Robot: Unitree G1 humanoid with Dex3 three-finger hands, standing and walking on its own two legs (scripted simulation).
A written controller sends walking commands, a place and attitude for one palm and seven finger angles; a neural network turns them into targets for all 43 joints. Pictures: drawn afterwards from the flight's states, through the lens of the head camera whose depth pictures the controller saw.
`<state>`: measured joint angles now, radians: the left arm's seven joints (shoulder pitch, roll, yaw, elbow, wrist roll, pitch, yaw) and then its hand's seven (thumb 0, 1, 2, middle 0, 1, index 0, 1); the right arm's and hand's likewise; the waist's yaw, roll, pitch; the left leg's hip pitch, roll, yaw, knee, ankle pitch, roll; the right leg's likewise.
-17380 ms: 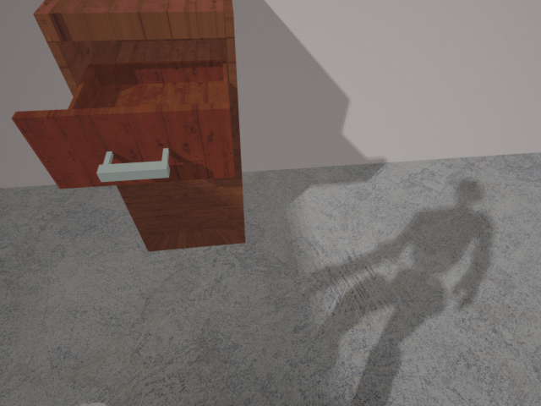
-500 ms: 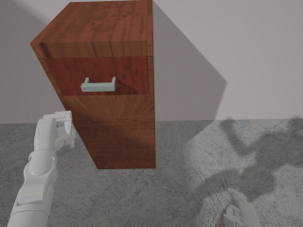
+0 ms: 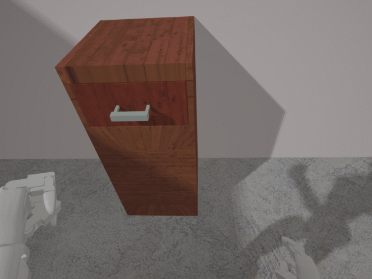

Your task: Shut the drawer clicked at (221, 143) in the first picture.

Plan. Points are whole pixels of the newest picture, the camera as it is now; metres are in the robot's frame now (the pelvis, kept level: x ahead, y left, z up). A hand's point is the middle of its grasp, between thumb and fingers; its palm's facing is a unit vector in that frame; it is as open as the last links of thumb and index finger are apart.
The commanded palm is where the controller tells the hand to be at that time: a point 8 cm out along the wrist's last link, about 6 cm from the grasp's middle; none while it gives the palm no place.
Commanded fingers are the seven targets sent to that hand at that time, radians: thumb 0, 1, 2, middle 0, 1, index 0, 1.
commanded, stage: draw the hand back to the body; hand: left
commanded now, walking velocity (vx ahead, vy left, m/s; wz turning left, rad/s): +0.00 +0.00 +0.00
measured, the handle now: (131, 112) +0.60 +0.26 +0.02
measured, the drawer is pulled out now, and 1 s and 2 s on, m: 0.00 0.00 0.00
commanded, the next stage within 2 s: step back with the hand held close in 0.20 s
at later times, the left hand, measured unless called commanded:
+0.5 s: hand (44, 205) +0.18 +0.26 +0.15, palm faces +0.35 -0.82 -0.46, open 3.3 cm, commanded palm +0.12 +0.30 +0.17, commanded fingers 0.00 0.90 0.90 -1.40 -1.60 -1.40 -1.60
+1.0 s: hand (6, 253) +0.11 +0.27 +0.15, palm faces +0.34 -0.80 -0.50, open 3.3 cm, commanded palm +0.05 +0.31 +0.17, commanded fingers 0.00 0.90 0.90 -1.40 -1.60 -1.40 -1.60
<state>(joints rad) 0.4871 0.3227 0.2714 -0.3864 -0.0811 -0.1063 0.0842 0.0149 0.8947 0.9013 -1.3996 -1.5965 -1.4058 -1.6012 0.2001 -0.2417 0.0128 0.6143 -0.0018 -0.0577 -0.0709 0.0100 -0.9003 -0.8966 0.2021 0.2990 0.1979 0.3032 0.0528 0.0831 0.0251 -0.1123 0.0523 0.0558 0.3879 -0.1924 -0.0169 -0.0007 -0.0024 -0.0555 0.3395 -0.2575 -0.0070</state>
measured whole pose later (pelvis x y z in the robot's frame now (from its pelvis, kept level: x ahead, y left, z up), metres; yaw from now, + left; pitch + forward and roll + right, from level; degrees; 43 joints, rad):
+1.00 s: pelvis -0.08 +0.03 -0.01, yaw +1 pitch +0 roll -2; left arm 0.64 0.39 0.37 -0.58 -0.04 -0.23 0.13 0.01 0.89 0.90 -1.40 -1.60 -1.41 -1.60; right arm 0.19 -0.21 0.00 0.53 0.00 -0.03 -0.08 0.01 -0.90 -0.90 0.20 0.30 0.20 0.30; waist 0.01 0.05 0.05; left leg -0.40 0.04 0.04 0.52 -0.13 0.03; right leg -0.28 -0.02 -0.07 0.48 -0.20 0.03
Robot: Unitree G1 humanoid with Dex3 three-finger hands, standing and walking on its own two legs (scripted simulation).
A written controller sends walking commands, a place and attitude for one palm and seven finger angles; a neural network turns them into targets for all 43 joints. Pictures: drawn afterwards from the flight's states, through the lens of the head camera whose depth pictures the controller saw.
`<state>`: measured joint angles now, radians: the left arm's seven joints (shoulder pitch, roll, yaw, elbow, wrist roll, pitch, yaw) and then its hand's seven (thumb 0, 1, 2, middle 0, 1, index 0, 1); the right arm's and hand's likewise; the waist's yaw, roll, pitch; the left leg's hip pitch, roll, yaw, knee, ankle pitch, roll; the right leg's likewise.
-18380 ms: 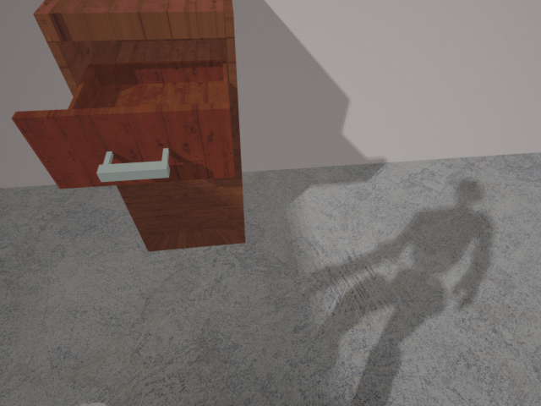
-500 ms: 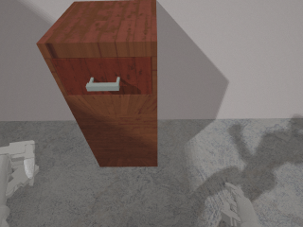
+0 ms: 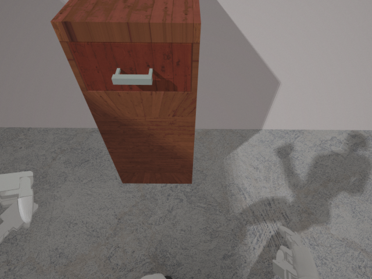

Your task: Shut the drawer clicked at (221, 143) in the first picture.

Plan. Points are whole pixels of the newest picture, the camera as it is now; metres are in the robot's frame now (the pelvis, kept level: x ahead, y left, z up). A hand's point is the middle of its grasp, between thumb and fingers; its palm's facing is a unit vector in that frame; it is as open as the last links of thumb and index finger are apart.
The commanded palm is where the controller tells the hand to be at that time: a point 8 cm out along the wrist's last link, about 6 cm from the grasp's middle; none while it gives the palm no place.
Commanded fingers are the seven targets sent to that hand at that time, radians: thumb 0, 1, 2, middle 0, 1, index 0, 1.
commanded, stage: step back with the hand held close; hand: left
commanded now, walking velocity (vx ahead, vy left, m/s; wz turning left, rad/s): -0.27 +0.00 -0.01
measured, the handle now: (133, 75) +0.68 +0.22 +0.04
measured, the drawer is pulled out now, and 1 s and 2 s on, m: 0.00 0.00 0.00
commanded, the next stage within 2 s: stop stepping back and stand still in 0.62 s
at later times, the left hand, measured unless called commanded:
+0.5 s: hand (8, 250) +0.13 +0.24 +0.17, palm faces +0.33 -0.83 -0.46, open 3.3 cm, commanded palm +0.07 +0.28 +0.18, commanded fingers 0.00 0.90 0.90 -1.40 -1.60 -1.40 -1.60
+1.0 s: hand out of the picture +0.04 +0.26 +0.16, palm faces +0.41 -0.82 -0.41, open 3.3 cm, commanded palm -0.02 +0.30 +0.18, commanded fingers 0.00 0.90 0.90 -1.40 -1.60 -1.40 -1.60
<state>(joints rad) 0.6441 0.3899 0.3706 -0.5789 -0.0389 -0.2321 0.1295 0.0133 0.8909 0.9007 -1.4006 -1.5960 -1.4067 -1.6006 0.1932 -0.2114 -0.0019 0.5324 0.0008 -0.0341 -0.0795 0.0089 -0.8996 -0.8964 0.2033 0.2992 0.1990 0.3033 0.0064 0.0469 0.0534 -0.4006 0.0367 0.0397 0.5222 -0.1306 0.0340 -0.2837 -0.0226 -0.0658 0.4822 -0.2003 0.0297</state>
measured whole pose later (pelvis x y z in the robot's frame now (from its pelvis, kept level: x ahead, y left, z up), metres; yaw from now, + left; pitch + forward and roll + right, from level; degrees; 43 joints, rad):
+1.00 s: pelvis -0.15 +0.02 +0.00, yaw +0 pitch +1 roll +0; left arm 0.60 0.36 0.35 -0.55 -0.02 -0.20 0.17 0.01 0.89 0.90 -1.40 -1.60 -1.41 -1.60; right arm 0.27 -0.23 -0.01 0.65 0.00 -0.10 -0.09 0.01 -0.90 -0.90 0.20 0.30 0.20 0.30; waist 0.01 -0.03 -0.02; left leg -0.26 0.00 0.00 0.52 -0.26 0.02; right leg -0.29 -0.01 -0.04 0.53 -0.26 -0.01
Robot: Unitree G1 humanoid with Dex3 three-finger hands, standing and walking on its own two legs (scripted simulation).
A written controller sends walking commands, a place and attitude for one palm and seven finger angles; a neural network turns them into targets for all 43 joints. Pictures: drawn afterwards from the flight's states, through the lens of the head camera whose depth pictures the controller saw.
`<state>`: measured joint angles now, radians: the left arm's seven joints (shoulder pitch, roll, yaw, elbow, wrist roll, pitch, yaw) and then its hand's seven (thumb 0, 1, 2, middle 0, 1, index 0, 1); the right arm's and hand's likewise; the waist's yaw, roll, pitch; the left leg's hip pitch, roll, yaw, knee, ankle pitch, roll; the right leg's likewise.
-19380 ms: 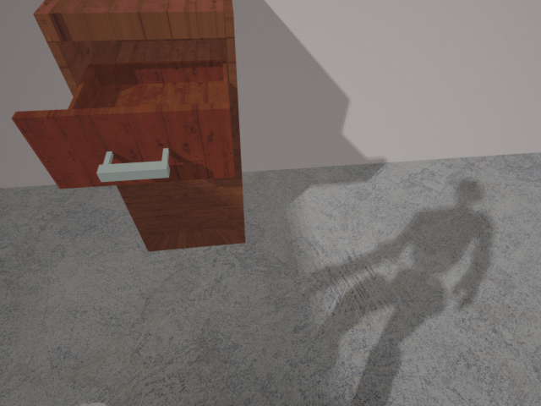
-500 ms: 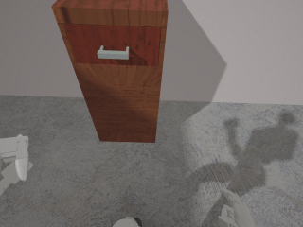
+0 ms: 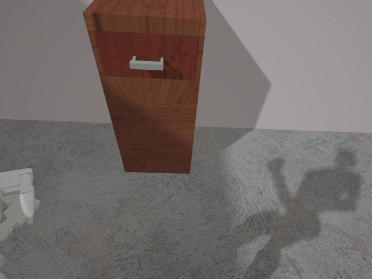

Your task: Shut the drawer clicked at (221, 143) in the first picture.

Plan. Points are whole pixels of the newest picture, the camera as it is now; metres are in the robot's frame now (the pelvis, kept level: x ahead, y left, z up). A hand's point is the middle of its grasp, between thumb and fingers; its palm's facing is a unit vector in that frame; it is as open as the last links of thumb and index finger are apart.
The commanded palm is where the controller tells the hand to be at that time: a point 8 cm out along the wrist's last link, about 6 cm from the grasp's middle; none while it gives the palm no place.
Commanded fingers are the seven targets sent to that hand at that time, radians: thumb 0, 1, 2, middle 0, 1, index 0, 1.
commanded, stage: stop stepping back and stand still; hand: left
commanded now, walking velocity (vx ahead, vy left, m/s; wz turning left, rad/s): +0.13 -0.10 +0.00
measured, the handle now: (147, 62) +0.84 +0.20 +0.03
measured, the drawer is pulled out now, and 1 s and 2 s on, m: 0.00 0.00 0.00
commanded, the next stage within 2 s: let the arm hang, fingers relaxed in 0.42 s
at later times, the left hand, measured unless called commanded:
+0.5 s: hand (30, 208) +0.18 +0.25 +0.16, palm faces +0.40 -0.81 -0.43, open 3.3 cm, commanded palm none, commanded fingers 0.00 0.90 0.90 -1.40 -1.60 -1.40 -1.60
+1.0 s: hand out of the picture -0.03 +0.21 -0.17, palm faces +0.04 -0.97 -0.24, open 4.3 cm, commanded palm none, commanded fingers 0.00 0.90 0.90 -0.40 -0.52 -0.40 -0.52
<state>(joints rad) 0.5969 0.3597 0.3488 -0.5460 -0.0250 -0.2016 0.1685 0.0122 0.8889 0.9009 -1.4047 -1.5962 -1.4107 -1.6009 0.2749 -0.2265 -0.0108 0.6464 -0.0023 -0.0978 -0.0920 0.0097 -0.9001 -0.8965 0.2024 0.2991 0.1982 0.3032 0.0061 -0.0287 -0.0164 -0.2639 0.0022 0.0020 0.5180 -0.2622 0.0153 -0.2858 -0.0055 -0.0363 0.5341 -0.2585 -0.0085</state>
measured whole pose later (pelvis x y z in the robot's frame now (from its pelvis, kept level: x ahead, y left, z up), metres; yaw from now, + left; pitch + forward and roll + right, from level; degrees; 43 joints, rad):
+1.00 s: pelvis -0.01 +0.01 +0.00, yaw +1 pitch -1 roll -1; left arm 0.30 0.22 0.02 1.07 0.02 0.03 0.02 0.01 0.91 0.90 -0.75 -0.96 -0.76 -0.93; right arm 0.31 -0.16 0.00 1.05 -0.02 0.03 -0.02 0.00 -0.90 -0.90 0.20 0.30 0.20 0.30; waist 0.01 -0.01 0.07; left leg -0.24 -0.01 -0.03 0.49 -0.24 0.01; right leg -0.22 -0.01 -0.05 0.45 -0.21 0.00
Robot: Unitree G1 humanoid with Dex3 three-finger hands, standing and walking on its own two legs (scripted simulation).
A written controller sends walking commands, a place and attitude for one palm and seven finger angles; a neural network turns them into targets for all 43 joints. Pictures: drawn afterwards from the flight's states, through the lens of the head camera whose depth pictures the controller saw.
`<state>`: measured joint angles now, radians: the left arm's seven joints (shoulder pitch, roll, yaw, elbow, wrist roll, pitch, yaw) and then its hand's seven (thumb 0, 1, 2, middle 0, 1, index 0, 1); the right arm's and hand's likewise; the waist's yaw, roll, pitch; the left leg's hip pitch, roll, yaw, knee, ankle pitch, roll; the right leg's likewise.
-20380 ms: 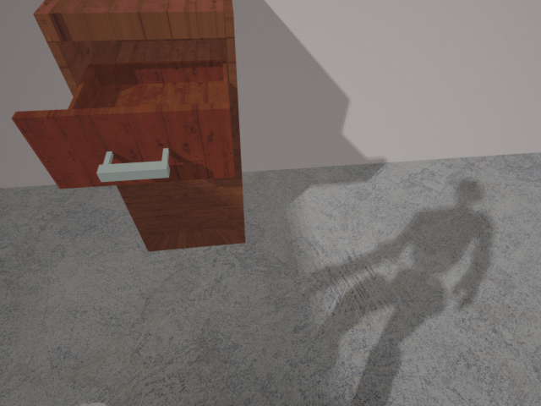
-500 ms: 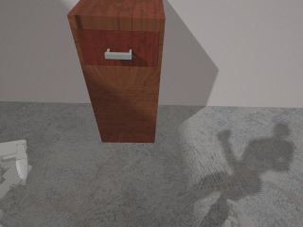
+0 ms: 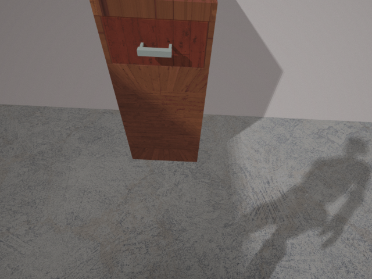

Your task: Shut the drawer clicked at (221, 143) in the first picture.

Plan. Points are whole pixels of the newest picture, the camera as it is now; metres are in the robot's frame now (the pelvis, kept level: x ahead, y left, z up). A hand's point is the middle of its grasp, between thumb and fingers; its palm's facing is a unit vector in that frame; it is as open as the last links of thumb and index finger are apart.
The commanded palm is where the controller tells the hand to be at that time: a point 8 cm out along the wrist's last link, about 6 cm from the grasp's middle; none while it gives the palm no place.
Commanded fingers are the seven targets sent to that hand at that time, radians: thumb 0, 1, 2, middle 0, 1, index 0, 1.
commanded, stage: let the arm hang, fingers relaxed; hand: left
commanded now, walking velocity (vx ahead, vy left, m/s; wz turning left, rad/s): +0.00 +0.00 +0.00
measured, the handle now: (155, 49) +0.85 +0.18 +0.03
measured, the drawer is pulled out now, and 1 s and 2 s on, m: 0.00 0.00 0.00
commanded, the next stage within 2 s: look to check the result in 0.62 s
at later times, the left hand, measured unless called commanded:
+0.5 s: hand out of the picture +0.00 +0.15 -0.18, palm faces +0.02 -0.98 -0.17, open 7.3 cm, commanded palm none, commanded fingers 0.00 0.90 0.90 -0.20 -0.30 -0.20 -0.30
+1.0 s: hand out of the picture +0.00 +0.15 -0.17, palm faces +0.03 -0.98 -0.20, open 7.3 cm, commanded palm none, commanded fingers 0.00 0.90 0.90 -0.20 -0.30 -0.20 -0.30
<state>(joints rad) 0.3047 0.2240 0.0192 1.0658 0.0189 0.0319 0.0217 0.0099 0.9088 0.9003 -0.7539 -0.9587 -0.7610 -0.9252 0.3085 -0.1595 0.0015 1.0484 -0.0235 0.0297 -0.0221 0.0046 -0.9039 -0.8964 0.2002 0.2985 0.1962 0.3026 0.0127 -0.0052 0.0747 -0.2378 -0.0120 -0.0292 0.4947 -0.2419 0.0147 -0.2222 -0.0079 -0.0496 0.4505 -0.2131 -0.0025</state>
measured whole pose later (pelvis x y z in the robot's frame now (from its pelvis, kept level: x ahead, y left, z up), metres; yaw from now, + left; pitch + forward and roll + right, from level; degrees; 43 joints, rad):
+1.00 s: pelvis +0.01 -0.02 +0.00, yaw -1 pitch -1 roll +0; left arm 0.27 0.14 0.02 1.15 0.01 0.00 0.03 0.00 0.91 0.90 -0.20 -0.30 -0.20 -0.30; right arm 0.31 -0.12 -0.01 1.13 -0.02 0.00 -0.04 0.00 -0.91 -0.90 0.20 0.30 0.19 0.30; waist 0.00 0.01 0.06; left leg -0.18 0.01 -0.02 0.44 -0.23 -0.01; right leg -0.19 0.01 -0.04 0.44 -0.22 -0.03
